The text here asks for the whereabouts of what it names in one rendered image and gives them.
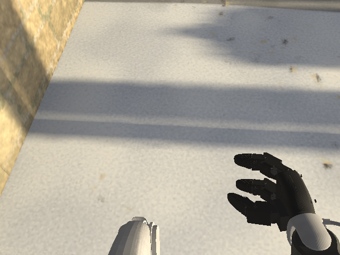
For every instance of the robot left shin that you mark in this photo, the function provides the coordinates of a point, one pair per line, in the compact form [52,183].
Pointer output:
[138,218]

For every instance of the robot right forearm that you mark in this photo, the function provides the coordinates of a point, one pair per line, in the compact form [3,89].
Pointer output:
[307,235]

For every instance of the left robot thigh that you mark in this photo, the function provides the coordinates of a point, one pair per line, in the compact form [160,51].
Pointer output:
[137,238]

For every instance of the right robot hand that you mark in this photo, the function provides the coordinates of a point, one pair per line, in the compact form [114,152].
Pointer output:
[284,199]

